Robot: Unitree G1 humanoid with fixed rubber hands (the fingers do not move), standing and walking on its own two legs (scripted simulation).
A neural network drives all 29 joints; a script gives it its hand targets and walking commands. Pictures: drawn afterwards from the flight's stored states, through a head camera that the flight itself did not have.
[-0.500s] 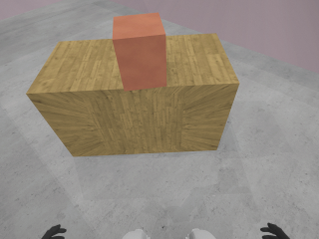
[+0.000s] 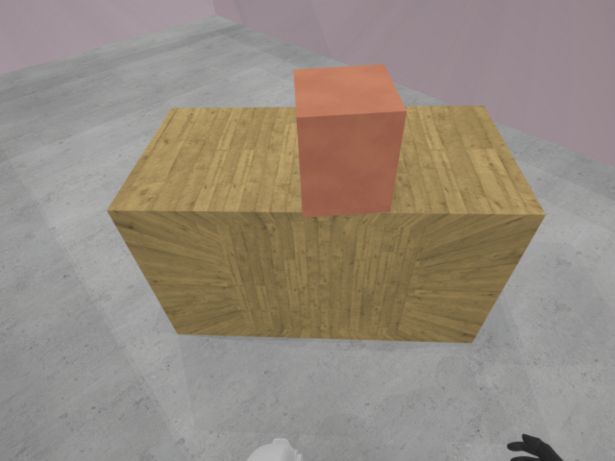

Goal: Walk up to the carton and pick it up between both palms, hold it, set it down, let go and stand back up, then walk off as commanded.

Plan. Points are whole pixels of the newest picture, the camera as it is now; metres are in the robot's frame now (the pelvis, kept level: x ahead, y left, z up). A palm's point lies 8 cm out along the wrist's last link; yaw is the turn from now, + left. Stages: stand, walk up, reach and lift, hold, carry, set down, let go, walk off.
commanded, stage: walk up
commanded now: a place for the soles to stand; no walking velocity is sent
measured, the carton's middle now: (342, 142) +0.78 -0.04 +0.01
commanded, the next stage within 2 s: none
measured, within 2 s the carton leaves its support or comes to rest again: neither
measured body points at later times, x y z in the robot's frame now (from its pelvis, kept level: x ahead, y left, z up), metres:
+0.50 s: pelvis +0.11 -0.03 +0.04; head +0.12 -0.02 +0.49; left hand +0.20 +0.27 -0.06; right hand +0.18 -0.34 -0.05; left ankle +0.12 +0.09 -0.67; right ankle +0.17 -0.19 -0.67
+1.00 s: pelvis +0.23 -0.01 +0.03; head +0.24 -0.02 +0.48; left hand +0.32 +0.30 -0.06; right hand +0.31 -0.31 -0.08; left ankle +0.30 +0.09 -0.67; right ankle +0.22 -0.16 -0.63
